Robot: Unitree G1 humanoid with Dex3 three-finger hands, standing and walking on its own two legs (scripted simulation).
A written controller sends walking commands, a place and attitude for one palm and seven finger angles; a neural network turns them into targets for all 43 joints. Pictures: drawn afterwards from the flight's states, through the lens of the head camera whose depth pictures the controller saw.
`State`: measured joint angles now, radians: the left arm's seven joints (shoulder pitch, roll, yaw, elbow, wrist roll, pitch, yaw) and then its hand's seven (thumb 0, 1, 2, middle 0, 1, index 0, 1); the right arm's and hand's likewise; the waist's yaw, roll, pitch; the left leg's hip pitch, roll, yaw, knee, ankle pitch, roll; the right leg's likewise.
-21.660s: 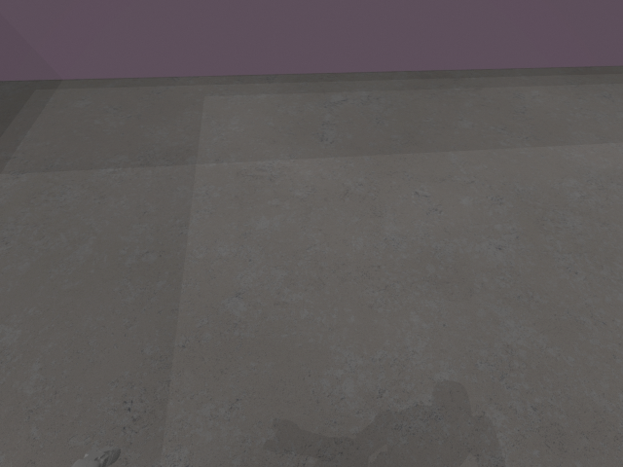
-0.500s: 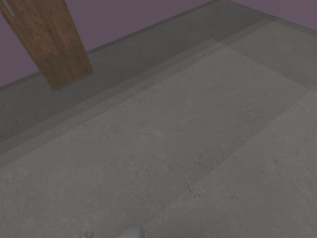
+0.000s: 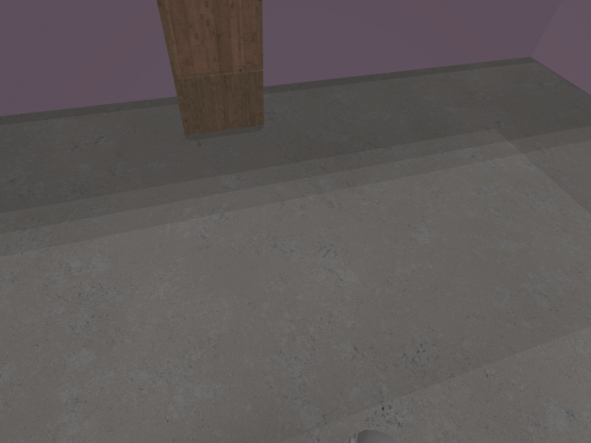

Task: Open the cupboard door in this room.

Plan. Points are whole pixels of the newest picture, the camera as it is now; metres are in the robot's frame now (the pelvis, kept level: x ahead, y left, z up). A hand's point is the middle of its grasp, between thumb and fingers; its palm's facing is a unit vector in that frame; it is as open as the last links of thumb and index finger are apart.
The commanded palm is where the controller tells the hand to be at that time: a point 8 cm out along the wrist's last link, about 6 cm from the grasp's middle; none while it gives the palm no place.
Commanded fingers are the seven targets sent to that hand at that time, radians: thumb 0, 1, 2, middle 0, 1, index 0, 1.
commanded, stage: turn or walk to find it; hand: left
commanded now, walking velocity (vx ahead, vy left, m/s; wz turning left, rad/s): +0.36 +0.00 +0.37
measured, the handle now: out of the picture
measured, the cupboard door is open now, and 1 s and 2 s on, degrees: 0 0 0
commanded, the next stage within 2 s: stand and wait in 1.26 s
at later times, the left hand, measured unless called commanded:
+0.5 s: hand (215, 406) +0.20 +0.14 -0.16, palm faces +0.21 -0.95 -0.24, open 7.2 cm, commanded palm none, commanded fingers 0.00 0.90 0.90 -0.20 -0.30 -0.20 -0.30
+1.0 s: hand (187, 301) +0.38 +0.24 -0.18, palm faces +0.30 -0.94 -0.16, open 7.4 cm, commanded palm none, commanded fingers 0.00 0.90 0.90 -0.20 -0.30 -0.20 -0.30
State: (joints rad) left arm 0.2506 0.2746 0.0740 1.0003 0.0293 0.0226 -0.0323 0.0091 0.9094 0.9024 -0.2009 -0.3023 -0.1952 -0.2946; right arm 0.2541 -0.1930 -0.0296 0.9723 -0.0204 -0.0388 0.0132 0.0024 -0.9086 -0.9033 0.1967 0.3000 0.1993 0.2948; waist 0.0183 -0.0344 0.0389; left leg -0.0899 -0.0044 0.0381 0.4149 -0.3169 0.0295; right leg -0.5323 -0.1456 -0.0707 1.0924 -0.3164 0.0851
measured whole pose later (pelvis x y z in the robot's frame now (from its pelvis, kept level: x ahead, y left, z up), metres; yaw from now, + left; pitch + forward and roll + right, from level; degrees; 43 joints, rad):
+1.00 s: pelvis +0.40 +0.05 +0.00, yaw +14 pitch -2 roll +0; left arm 0.24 0.18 0.06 1.06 0.03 -0.01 -0.01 0.01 0.91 0.90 -0.20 -0.30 -0.20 -0.29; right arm 0.24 -0.18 -0.06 1.04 -0.02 -0.08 -0.01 -0.03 -0.95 -0.90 0.20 0.30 0.20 0.29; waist 0.02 -0.04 0.05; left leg -0.14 -0.02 0.18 0.40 -0.23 0.08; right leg -0.58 -0.16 -0.06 1.16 -0.22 0.05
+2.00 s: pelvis +0.67 +0.08 +0.00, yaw +13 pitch -2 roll +0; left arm 0.31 0.12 -0.01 1.18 0.01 -0.01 0.02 0.00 0.91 0.90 -0.20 -0.30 -0.20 -0.30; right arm 0.19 -0.16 -0.01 1.12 -0.01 -0.02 -0.04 -0.01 -0.95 -0.90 0.20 0.30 0.20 0.29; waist 0.03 -0.03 0.03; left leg -0.14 0.02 0.10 0.39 -0.22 0.02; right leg -0.13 -0.05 -0.14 0.37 -0.21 0.01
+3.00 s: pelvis +0.67 +0.10 +0.00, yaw +12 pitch -2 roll +0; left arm 0.33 0.12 -0.01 1.17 0.02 0.00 0.04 0.00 0.91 0.90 -0.20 -0.30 -0.20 -0.29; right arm 0.29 -0.12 -0.01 1.16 0.00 -0.03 -0.03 0.00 -0.91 -0.90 0.19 0.30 0.20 0.29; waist 0.01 -0.03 0.05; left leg -0.11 -0.02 0.13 0.38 -0.24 0.06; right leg -0.12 -0.09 -0.11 0.40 -0.23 0.05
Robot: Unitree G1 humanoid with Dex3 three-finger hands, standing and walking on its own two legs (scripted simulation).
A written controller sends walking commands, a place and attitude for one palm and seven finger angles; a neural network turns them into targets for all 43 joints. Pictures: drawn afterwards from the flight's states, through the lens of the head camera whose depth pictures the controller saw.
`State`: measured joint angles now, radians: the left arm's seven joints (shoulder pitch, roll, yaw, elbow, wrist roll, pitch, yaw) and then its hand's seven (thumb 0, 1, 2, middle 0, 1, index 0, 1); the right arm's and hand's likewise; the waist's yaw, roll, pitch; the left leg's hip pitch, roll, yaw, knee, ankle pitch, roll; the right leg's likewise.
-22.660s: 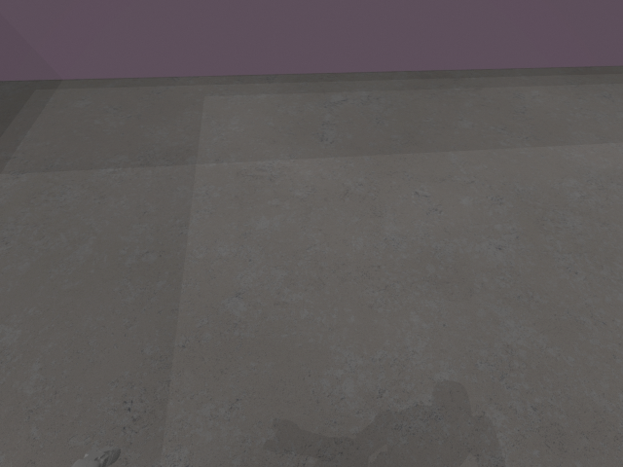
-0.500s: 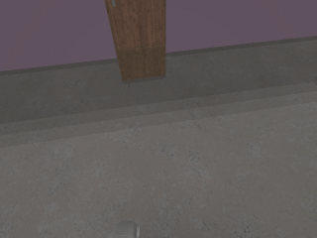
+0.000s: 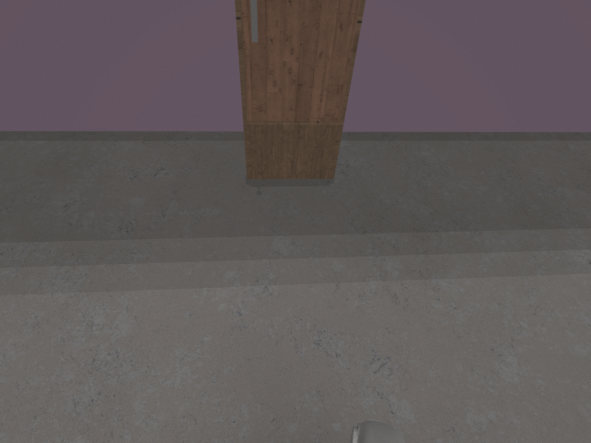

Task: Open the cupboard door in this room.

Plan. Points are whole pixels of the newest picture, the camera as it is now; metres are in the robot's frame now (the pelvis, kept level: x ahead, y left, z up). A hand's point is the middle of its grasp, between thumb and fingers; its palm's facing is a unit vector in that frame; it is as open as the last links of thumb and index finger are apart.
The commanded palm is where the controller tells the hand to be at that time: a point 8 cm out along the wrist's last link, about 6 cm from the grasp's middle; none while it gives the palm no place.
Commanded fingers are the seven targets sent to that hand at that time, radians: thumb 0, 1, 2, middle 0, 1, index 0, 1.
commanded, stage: turn or walk to find it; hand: left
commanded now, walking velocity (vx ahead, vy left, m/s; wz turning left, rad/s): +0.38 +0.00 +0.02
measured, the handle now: (254, 17) +1.37 +0.25 +0.01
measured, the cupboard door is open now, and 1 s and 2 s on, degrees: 0 0 0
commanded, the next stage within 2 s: stand and wait in 0.26 s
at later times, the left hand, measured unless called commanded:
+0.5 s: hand (248, 356) +0.29 +0.10 -0.16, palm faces +0.04 -0.97 -0.24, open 7.1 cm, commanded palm none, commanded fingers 0.00 0.90 0.90 -0.20 -0.30 -0.20 -0.30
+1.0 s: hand (241, 390) +0.23 +0.10 -0.18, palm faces +0.06 -0.99 -0.11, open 7.4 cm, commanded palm none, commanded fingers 0.00 0.90 0.90 -0.20 -0.30 -0.20 -0.30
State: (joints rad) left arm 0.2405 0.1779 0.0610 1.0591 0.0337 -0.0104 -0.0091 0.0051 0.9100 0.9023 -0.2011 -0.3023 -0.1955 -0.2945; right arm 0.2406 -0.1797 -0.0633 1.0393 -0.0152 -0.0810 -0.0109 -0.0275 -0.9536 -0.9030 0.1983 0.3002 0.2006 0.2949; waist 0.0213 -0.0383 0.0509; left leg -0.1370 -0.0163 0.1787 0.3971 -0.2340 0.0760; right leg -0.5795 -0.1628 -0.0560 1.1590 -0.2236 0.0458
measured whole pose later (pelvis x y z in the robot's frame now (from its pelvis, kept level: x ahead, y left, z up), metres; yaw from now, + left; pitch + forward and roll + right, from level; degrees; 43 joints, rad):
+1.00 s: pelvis +0.27 -0.04 +0.00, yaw -1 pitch -2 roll +0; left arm 0.31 0.12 -0.01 1.18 0.01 -0.01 0.02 0.00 0.91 0.90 -0.20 -0.30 -0.20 -0.30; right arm 0.19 -0.16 -0.01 1.12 -0.01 -0.02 -0.04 -0.01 -0.95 -0.90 0.20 0.30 0.20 0.29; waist 0.03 -0.03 0.03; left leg -0.14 0.02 0.10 0.39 -0.22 0.02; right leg -0.13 -0.05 -0.14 0.37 -0.21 0.01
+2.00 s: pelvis +0.27 -0.02 +0.00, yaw -2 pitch -2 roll +0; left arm 0.33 0.12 -0.01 1.17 0.02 0.00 0.04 0.00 0.91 0.90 -0.20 -0.30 -0.20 -0.29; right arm 0.29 -0.12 -0.01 1.16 0.00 -0.03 -0.03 0.00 -0.91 -0.90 0.19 0.30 0.20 0.29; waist 0.01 -0.03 0.05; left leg -0.11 -0.02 0.13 0.38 -0.24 0.06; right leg -0.12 -0.09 -0.11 0.40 -0.23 0.05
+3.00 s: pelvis +0.50 -0.07 -0.02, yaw +0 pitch +1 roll +1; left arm 0.47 0.07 0.01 1.18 0.03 -0.07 0.03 0.00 0.90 0.90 -0.21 -0.30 -0.20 -0.30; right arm 0.05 -0.17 -0.04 1.02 -0.02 -0.02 0.02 0.01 -0.91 -0.90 0.19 0.30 0.19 0.29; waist 0.05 -0.01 0.12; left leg -0.50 0.02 0.17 0.66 -0.14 0.04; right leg 0.11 -0.06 -0.23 0.35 -0.45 0.02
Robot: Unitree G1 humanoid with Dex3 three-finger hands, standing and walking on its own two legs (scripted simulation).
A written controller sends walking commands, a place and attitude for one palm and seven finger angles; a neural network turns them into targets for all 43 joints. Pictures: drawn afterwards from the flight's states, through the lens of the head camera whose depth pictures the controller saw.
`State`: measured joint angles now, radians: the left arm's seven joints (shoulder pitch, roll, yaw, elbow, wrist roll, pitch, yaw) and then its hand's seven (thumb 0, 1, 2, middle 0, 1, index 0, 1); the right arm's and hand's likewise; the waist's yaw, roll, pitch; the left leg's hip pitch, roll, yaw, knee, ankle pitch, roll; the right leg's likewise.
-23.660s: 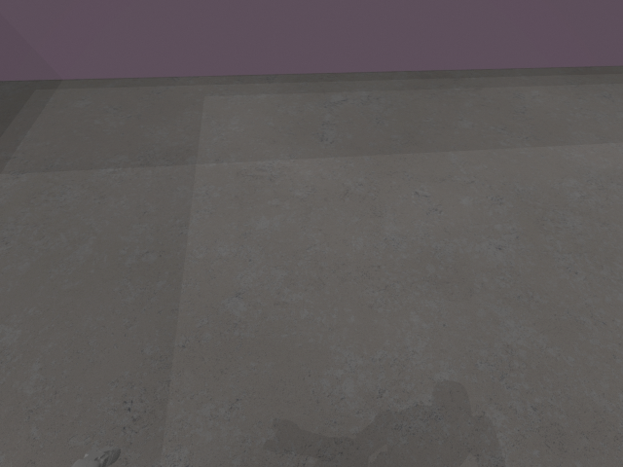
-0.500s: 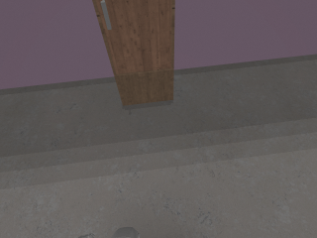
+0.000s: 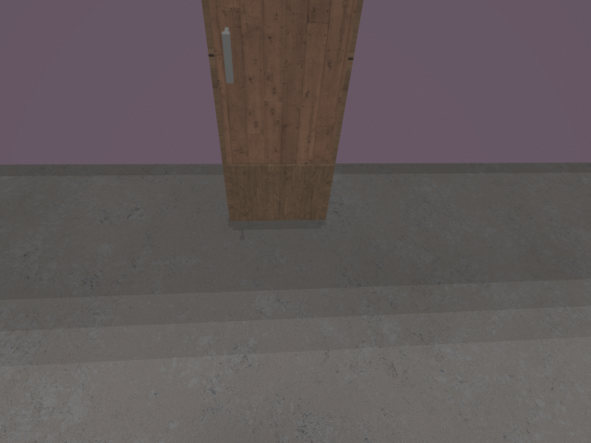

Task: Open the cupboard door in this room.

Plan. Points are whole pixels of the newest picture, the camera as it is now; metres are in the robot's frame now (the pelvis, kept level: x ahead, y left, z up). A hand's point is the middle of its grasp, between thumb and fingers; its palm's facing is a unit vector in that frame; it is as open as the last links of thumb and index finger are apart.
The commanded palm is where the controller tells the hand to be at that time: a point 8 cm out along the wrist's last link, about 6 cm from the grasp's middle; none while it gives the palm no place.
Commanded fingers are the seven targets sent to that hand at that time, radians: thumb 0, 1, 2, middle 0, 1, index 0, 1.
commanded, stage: stand and wait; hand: left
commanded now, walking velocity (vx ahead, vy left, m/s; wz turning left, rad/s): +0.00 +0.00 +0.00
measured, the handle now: (228, 55) +1.10 +0.30 +0.01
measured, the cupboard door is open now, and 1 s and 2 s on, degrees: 0 0 0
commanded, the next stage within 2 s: look at it before walking up in 0.46 s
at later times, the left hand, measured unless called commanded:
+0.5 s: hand out of the picture +0.02 +0.19 -0.18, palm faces +0.01 -0.98 -0.19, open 7.4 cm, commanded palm none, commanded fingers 0.00 0.90 0.90 -0.20 -0.30 -0.20 -0.30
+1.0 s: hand out of the picture -0.03 +0.17 -0.18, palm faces +0.02 -0.99 -0.14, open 7.4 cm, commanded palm none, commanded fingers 0.00 0.90 0.90 -0.20 -0.30 -0.20 -0.30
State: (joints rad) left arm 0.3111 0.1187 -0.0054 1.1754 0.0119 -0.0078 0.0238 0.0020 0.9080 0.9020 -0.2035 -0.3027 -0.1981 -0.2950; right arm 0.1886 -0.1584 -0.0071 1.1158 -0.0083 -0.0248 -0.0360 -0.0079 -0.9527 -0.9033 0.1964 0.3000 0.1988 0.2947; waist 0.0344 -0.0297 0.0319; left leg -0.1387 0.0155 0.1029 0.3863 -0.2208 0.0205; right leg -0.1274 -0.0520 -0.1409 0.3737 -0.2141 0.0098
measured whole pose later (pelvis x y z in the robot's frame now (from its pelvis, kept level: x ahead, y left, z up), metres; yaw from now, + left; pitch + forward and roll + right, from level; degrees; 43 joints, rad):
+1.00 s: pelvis +0.01 +0.02 +0.00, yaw -1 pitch -2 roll +0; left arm 0.33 0.12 -0.01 1.17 0.02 0.00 0.04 0.00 0.91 0.90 -0.20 -0.30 -0.20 -0.29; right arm 0.29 -0.12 -0.01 1.16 0.00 -0.03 -0.03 0.00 -0.91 -0.90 0.19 0.30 0.20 0.29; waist 0.01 -0.03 0.05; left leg -0.11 -0.02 0.13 0.38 -0.24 0.06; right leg -0.12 -0.09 -0.11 0.40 -0.23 0.05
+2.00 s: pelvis +0.23 -0.02 -0.02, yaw +1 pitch +1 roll +1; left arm 0.47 0.07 0.01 1.18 0.03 -0.07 0.03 0.00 0.90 0.90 -0.21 -0.30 -0.20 -0.30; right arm 0.05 -0.17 -0.04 1.02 -0.02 -0.02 0.02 0.01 -0.91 -0.90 0.19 0.30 0.19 0.29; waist 0.05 -0.01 0.12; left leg -0.50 0.02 0.17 0.66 -0.14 0.04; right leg 0.11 -0.06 -0.23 0.35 -0.45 0.02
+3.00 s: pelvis +0.53 +0.03 -0.02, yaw +8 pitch -1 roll +0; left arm 0.41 0.14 0.03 1.18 0.02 -0.01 0.01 0.01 0.91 0.90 -0.20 -0.30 -0.20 -0.29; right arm 0.13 -0.16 -0.03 1.03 -0.02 -0.06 0.00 0.00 -0.92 -0.90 0.19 0.30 0.20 0.29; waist 0.05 -0.04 0.09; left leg -0.31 0.05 0.16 0.60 -0.27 0.05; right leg -0.28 -0.11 -0.08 0.99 -0.53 0.02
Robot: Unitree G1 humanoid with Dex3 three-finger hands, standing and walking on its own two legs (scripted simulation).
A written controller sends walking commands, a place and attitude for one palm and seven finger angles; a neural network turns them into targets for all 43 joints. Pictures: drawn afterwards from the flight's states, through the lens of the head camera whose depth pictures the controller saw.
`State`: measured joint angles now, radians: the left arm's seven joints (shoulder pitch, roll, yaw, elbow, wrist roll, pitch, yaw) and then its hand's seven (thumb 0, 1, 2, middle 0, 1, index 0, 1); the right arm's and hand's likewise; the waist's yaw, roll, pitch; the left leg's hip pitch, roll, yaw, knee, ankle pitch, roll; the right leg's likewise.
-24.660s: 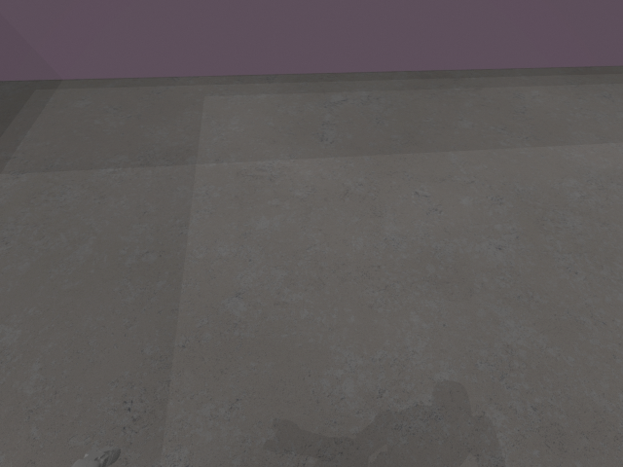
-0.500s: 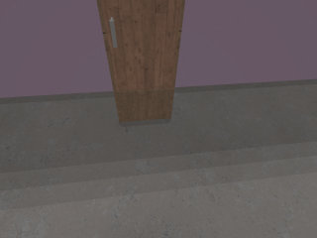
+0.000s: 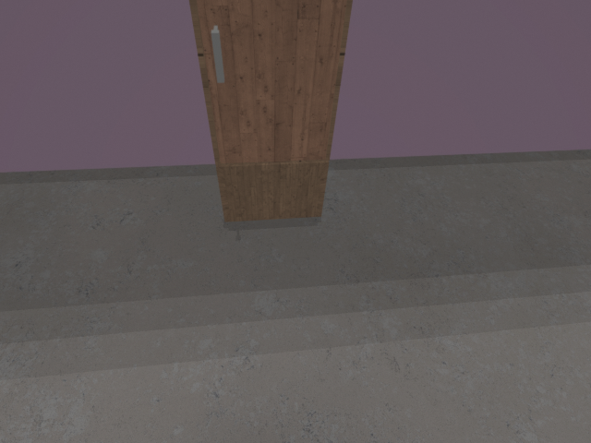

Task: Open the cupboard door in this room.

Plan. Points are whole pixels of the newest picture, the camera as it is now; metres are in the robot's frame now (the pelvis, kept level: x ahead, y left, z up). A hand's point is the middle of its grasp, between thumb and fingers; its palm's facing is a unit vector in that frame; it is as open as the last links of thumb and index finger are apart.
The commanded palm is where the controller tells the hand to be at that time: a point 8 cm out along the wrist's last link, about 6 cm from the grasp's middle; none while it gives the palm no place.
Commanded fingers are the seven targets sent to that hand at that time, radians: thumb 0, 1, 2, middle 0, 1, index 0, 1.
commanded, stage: look at it before walking up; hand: left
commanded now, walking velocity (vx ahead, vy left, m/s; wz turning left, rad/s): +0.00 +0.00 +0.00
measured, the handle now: (218, 54) +1.08 +0.29 +0.01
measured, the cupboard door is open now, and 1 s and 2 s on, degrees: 0 0 0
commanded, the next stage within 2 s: walk to a spot facing it in 0.08 s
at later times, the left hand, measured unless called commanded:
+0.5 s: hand out of the picture +0.03 +0.14 -0.17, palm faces -0.03 -0.98 -0.19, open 7.4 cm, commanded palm none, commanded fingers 0.00 0.90 0.90 -0.20 -0.30 -0.20 -0.30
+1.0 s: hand out of the picture +0.10 +0.08 -0.17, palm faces +0.14 -0.98 -0.15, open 7.4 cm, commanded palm none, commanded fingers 0.00 0.90 0.90 -0.20 -0.30 -0.20 -0.30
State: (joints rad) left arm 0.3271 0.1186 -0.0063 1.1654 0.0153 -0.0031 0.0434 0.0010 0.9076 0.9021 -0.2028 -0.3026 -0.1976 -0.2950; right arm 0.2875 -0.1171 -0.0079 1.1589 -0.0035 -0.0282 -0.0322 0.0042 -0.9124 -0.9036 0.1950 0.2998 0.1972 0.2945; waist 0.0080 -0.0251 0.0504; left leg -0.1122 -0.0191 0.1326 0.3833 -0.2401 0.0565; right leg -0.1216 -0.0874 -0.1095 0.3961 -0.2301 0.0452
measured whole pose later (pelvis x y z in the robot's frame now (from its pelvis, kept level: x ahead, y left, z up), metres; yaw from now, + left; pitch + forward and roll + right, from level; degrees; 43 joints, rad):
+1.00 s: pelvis +0.23 -0.04 -0.02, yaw +2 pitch +1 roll +1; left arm 0.47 0.07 0.01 1.18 0.03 -0.07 0.03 0.00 0.90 0.90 -0.21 -0.30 -0.20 -0.30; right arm 0.05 -0.17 -0.04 1.02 -0.02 -0.02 0.02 0.01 -0.91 -0.90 0.19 0.30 0.19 0.29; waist 0.05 -0.01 0.12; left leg -0.50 0.02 0.17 0.66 -0.14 0.04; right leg 0.11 -0.06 -0.23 0.35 -0.45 0.02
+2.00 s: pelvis +0.52 +0.02 -0.01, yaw +9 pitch -1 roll +0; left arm 0.41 0.14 0.03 1.18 0.02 -0.01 0.01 0.01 0.91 0.90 -0.20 -0.30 -0.20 -0.29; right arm 0.13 -0.16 -0.03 1.03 -0.02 -0.06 0.00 0.00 -0.92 -0.90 0.19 0.30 0.20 0.29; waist 0.05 -0.04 0.09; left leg -0.31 0.05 0.16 0.60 -0.27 0.05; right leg -0.28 -0.11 -0.08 0.99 -0.53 0.02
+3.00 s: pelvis +0.52 +0.00 +0.00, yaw +10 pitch +0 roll +0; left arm 0.29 0.21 0.05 1.10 0.02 0.03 0.00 0.00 0.91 0.90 -0.20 -0.30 -0.20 -0.29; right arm 0.34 -0.11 -0.01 1.10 -0.02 -0.02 -0.03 0.00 -0.91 -0.90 0.20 0.30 0.20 0.29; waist 0.01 -0.05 0.01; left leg -0.06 0.00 0.03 0.31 -0.24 0.01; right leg -0.41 -0.04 -0.03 0.87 -0.33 0.04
